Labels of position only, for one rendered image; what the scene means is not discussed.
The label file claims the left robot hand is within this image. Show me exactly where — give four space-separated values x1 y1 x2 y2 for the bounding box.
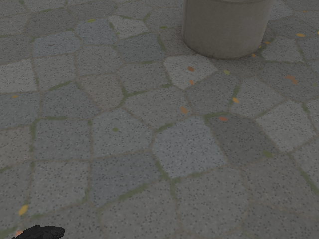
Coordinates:
12 224 65 239

